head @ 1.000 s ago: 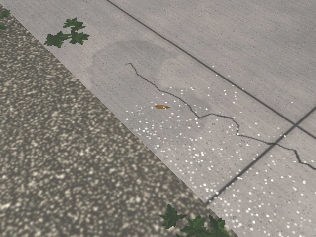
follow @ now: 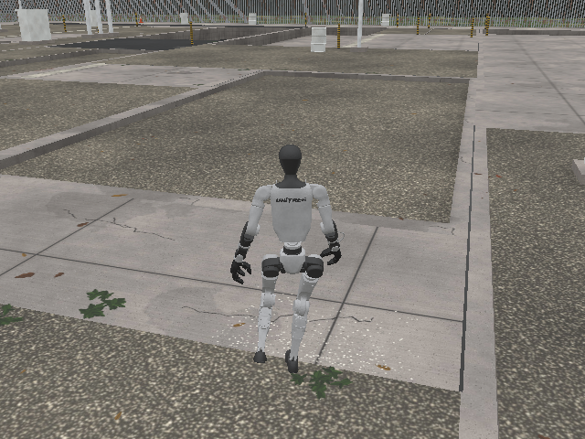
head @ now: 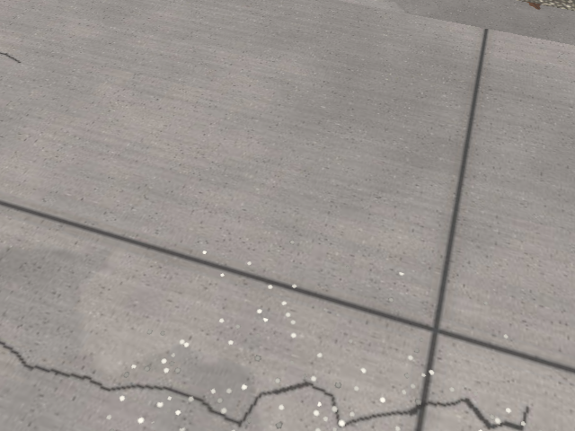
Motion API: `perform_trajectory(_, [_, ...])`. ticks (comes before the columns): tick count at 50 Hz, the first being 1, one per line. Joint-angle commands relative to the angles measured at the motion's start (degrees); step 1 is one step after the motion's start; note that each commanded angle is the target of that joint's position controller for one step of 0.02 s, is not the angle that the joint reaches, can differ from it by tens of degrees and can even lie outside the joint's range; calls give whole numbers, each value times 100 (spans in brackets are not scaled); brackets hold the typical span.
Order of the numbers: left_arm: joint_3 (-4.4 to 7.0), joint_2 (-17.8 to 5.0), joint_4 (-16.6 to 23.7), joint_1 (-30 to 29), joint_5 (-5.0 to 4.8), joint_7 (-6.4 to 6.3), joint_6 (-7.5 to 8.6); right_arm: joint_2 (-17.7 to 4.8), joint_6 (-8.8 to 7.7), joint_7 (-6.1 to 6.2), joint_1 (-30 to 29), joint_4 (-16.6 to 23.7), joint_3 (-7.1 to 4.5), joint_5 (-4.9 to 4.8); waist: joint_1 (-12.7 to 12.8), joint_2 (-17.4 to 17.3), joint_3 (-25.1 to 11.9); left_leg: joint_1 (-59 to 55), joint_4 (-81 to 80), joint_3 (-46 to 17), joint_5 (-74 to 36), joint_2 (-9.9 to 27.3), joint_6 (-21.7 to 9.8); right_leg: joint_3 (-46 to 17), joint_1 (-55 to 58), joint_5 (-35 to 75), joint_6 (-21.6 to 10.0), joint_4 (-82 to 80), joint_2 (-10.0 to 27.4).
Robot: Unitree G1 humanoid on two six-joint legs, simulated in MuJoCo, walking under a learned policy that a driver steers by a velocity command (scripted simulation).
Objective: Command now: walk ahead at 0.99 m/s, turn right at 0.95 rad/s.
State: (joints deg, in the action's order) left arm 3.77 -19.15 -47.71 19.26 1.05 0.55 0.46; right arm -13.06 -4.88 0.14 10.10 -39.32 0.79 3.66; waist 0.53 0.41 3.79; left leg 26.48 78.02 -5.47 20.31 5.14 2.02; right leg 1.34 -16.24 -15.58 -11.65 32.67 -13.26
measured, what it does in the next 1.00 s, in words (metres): walks ahead: left foot, then right foot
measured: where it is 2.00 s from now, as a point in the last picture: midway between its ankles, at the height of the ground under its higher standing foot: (272, 262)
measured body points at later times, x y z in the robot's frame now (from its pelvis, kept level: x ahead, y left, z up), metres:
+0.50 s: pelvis +0.45 +0.04 +0.02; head +0.48 +0.03 +0.47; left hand +0.73 +0.22 -0.06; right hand +0.34 -0.23 -0.10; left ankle +0.45 +0.16 -0.72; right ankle +0.46 -0.08 -0.65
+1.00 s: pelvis +0.66 -0.02 +0.02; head +0.70 -0.02 +0.47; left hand +0.83 +0.25 -0.09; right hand +0.78 -0.32 -0.07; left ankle +0.72 +0.11 -0.68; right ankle +0.69 -0.15 -0.72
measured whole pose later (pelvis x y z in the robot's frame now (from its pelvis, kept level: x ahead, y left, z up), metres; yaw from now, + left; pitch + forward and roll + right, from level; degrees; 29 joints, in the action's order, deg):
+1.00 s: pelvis +0.66 -0.02 +0.02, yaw -3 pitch +1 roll -2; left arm 3.4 -16.9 -44.1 5.3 0.4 -1.7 1.0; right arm -18.6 2.9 0.8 11.5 -38.5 -4.3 -1.4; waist 0.1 -1.1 3.3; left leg 31.9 50.6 1.8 15.9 6.2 3.2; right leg 11.8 -16.1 -9.1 -1.5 24.1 2.7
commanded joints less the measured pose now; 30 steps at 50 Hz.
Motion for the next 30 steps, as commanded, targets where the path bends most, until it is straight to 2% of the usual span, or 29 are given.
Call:
perform_trajectory(1, [170, -771, 464, -98, -69, -50, 335, -884, 185, -18, 252, 400, -185, 118, -358, -576, 58, 870, -1022, 209, 219, 266, 217, -2619, -20, 675, -925, -2118, 1566])
perform_trajectory(3, [197, -833, 461, -9, -67, -27, 404, -732, 202, -81, -589, 766, -103, 41, -154, -382, 321, 698, -2106, 465, -636, 231, 307, -2396, -550, 1015, -820, -2338, 1310])
perform_trajectory(5, [240, -862, 433, 131, -79, 14, 414, -587, 175, -132, -1121, 954, -28, -83, 105, -154, 290, 315, -3239, 555, -1846, 39, 260, -2235, -545, 1667, -544, -2289, 1113])
perform_trajectory(7, [281, -927, 351, 370, -134, 44, 421, -641, 147, -134, -1331, 1027, -31, -174, 340, 74, 59, -20, -3917, 598, -2541, -190, 141, -2324, -61, 2582, -339, -2154, 1214])
perform_trajectory(9, [315, -1006, 319, 415, -143, 13, 406, -791, 121, -110, -1386, 1084, -71, -201, 370, 172, -85, -324, -4456, 502, -2540, -336, 25, -2446, 482, 3164, -166, -1860, 1350])
perform_trajectory(10, [320, -1048, 306, 373, -136, -20, 407, -902, 108, -87, -1137, 1003, -115, -188, 253, 167, -258, -685, -4715, 515, -2417, -451, -50, -2407, 777, 3764, -41, -1571, 1376])
perform_trajectory(11, [334, -1157, 269, 391, -109, -41, 414, -1094, 96, -39, -685, 851, -204, -182, 71, 193, -596, -1194, -4711, 558, -2067, -629, -131, -2394, 1113, 4700, 85, -1016, 1426])
perform_trajectory(12, [350, -1322, 250, 293, -43, -30, 421, -1358, 71, 31, 147, 626, -337, -200, -397, 204, -1086, -1967, -4614, 599, -1546, -697, -232, -2320, 1260, 5269, 198, -20, 1468])
perform_trajectory(13, [322, -1270, 273, -15, 19, -10, 455, -1537, 58, 133, 1357, 305, -453, -202, -1123, 155, -1526, -3151, -4615, 596, -1223, -475, -326, -2089, 768, 4989, 296, 1387, 1313])
perform_trajectory(14, [128, -525, 375, -74, 80, -31, 529, -1851, 24, 250, 2488, 75, -576, -63, -1428, -616, -2116, -4331, -4604, -647, 781, 596, -467, -1708, -205, 2472, 328, 3482, 963])
perform_trajectory(15, [-96, 195, 615, 988, -240, 24, 530, -2280, 26, 172, 1924, 52, -665, 50, -361, -2833, -2758, -5139, -6162, -4447, 1954, 2083, -1220, -1138, -1798, -1066, 616, 4903, 246])
perform_trajectory(16, [-117, -333, 425, 517, -24, -46, 445, -1668, 80, 69, 1165, 215, -646, -29, -457, -1344, -1813, -4330, -6551, -4649, 3075, 1775, -1327, -1034, -2503, -502, 484, 4992, 823])
perform_trajectory(17, [-59, -534, 478, -87, 64, 16, 396, -1248, 74, 27, 840, 202, -556, -88, -454, -504, -1106, -3542, -6444, -3567, 2423, 1521, -1310, -949, -2476, -39, 515, 4696, 1080])
perform_trajectory(18, [-68, -504, 552, -498, 114, 60, 377, -976, 52, -7, 817, 38, -491, -53, -424, 64, -542, -2813, -6406, -2724, 951, 1244, -1255, -901, -2330, 57, 554, 4383, 1194])
perform_trajectory(19, [-100, -363, 686, -718, 144, 107, 345, -882, -10, -11, 944, -160, -434, -48, -328, -85, -306, -2467, -6287, -2054, -660, 1081, -1244, -976, -2265, -85, 605, 4162, 1259])
perform_trajectory(20, [-142, -226, 696, -666, 146, 130, 285, -743, -78, -33, 1092, -352, -371, -61, -202, -212, -202, -2221, -6225, -1577, -2220, 1006, -1233, -957, -2143, -320, 692, 4069, 1239])
perform_trajectory(21, [-171, -121, 723, -656, 147, 113, 247, -675, -165, -82, 1263, -525, -334, -142, -120, -297, -211, -2224, -6160, -1214, -3669, 986, -1192, -969, -2117, -477, 753, 3817, 1198])
perform_trajectory(23, [-216, -71, 856, -813, 181, 120, 237, -789, -260, -136, 1255, -703, -328, -266, 13, -498, -210, -2129, -6260, -451, -5181, 822, -1079, -813, -2073, -287, 855, 2972, 1074])
perform_trajectory(24, [-228, -9, 944, -888, -368, 84, 340, -836, -308, -64, 443, -431, -378, -546, 226, -786, -154, -2137, -6305, -223, -4899, 678, -1099, -810, -2196, -84, 925, 2285, 1308])
perform_trajectory(25, [-317, -15, 1020, -1227, -314, 118, 418, -991, -306, -8, 256, -393, -394, -596, 137, -655, -186, -1794, -6443, 103, -4912, 522, -1082, -500, -1822, 386, 1002, 1495, 1317])
perform_trajectory(26, [-373, 85, 1116, -1565, -199, 181, 495, -1164, -289, 50, 380, -443, -437, -580, 24, -511, -277, -1468, -6534, 389, -4849, 338, -1021, -213, -1177, 1118, 1043, 685, 1266])
perform_trajectory(27, [-400, 145, 1178, -1802, -129, 245, 545, -1303, -297, 83, 737, -547, -480, -554, -118, -496, -428, -1392, -6590, 404, -4677, 309, -995, -101, -608, 1863, 1075, 241, 1144])
perform_trajectory(28, [-382, 105, 1248, -1937, -86, 278, 561, -1427, -296, 90, 1013, -665, -518, -562, -148, -568, -494, -1401, -6603, 248, -4538, 367, -983, -162, -208, 2275, 1045, -13, 1080])
perform_trajectory(30, [-263, -230, 1229, -1810, -5, 243, 552, -1524, -256, 93, 1099, -750, -558, -573, 37, -597, -481, -1700, -6238, 65, -4681, 389, -881, -322, 83, 2422, 866, -364, 1000])
Keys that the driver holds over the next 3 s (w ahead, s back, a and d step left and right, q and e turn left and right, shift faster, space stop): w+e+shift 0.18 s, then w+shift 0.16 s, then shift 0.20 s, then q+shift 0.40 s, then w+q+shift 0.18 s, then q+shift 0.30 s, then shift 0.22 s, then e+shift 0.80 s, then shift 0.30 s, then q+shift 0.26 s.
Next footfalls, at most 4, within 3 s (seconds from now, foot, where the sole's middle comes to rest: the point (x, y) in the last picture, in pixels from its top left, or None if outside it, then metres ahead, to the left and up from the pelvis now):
0.28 left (229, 421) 0.48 0.15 -0.75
0.66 right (358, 325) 0.73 -0.16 -0.75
1.12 left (253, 326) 0.72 0.11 -0.75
1.48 right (295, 223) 1.05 0.00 -0.75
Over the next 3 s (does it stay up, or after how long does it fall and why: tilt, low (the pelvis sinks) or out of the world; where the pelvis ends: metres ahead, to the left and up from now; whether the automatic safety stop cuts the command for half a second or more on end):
stays up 0.98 0.04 0.02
